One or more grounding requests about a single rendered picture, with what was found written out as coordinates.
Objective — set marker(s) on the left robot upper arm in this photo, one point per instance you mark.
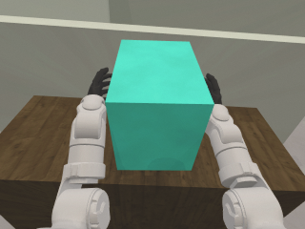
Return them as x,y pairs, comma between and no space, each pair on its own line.
81,208

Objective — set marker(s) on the robot right forearm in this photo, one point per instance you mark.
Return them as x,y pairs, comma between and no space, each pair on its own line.
236,169

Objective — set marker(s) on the robot right hand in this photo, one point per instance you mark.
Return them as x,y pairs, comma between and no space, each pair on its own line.
213,89

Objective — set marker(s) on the robot left hand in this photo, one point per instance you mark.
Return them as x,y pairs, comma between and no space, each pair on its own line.
97,84

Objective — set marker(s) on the robot left forearm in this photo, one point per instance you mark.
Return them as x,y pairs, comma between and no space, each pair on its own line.
87,143

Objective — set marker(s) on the right robot upper arm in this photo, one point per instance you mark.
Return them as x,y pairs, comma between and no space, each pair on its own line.
251,208

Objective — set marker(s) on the carton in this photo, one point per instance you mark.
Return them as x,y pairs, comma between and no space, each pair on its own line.
158,106

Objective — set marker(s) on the pedestal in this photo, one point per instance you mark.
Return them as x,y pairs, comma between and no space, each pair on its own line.
35,146

